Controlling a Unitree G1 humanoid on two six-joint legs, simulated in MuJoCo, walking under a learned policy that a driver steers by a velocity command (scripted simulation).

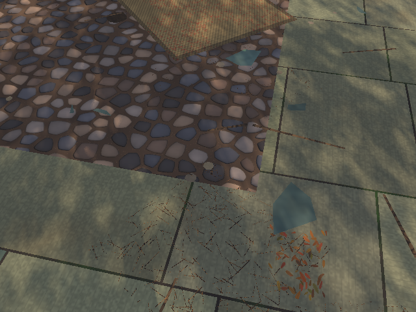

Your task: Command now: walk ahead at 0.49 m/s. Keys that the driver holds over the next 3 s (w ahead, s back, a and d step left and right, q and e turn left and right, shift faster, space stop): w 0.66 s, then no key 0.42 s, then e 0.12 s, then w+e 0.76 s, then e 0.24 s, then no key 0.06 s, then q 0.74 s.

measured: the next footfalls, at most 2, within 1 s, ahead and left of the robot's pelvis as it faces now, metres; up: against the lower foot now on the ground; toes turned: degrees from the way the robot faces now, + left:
right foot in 0.30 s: +0.34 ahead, -0.17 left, +0.00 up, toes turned -2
left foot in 0.84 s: +0.64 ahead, +0.06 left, +0.00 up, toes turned +2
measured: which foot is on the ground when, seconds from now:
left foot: down 0.00-0.32, up 0.34-0.82, down 0.84-1.00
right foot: up 0.00-0.28, down 0.30-0.84, up 0.86-1.00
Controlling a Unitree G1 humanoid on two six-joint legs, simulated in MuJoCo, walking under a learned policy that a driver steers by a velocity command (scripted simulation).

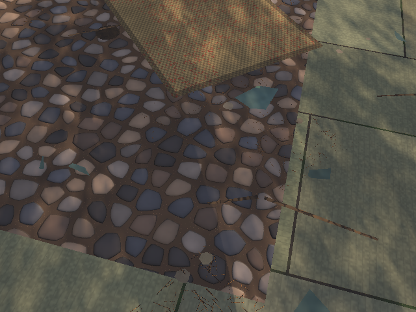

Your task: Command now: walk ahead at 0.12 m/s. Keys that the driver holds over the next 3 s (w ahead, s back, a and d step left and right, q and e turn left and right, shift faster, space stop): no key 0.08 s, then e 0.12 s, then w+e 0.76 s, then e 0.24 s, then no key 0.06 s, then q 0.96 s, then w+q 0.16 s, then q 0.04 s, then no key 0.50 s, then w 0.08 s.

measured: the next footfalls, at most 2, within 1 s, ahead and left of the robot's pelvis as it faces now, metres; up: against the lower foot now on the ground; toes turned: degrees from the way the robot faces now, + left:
right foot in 0.18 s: +0.08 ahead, -0.14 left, +0.00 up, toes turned -2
left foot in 0.50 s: +0.15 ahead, +0.11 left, +0.00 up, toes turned -10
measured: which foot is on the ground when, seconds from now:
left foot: down 0.00-0.26, up 0.28-0.48, down 0.50-0.98, up 1.00-1.00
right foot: up 0.00-0.16, down 0.18-0.50, up 0.52-0.94, down 0.96-1.00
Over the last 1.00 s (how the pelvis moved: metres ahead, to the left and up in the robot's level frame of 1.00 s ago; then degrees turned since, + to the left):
0.50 -0.03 -0.01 0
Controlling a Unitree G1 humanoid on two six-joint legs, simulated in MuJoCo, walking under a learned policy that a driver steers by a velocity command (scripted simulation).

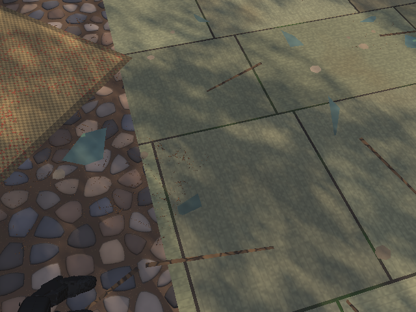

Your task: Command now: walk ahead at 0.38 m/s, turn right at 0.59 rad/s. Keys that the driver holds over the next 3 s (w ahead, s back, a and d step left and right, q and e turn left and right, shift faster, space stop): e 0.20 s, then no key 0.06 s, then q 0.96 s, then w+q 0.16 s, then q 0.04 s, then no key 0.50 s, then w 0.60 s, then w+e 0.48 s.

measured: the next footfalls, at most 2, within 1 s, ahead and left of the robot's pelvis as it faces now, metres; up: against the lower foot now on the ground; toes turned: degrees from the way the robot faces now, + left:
left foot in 0.44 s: +0.31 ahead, +0.12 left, +0.00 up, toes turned -9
right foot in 0.78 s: +0.22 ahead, -0.12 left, +0.00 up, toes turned +5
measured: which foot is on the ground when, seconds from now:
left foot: up 0.00-0.42, down 0.44-0.80, up 0.82-1.00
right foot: down 0.00-0.50, up 0.52-0.76, down 0.78-1.00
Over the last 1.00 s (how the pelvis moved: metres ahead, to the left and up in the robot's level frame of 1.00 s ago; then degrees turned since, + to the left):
0.27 -0.10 -0.02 -28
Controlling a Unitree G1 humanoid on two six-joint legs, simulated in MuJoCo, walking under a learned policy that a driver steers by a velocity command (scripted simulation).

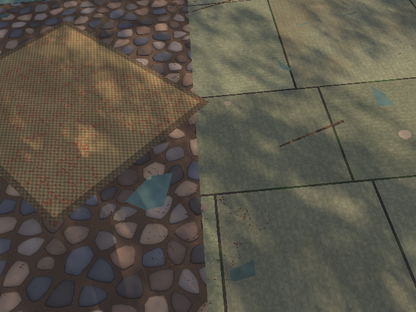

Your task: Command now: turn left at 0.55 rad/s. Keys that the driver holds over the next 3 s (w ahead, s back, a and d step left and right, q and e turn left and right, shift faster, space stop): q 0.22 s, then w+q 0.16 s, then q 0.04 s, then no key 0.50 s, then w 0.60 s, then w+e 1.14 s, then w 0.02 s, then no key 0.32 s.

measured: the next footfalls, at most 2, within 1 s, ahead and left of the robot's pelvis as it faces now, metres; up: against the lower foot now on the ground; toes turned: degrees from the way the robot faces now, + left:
left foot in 0.26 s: +0.02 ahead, +0.15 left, +0.00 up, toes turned +12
right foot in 0.68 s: +0.25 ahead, +0.00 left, +0.00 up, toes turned +21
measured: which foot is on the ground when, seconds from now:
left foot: up 0.00-0.24, down 0.26-0.70, up 0.72-0.92, down 0.94-1.00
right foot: down 0.00-0.26, up 0.28-0.66, down 0.68-1.00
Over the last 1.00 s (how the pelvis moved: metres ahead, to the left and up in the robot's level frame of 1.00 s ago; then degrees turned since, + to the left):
0.18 -0.03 0.03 9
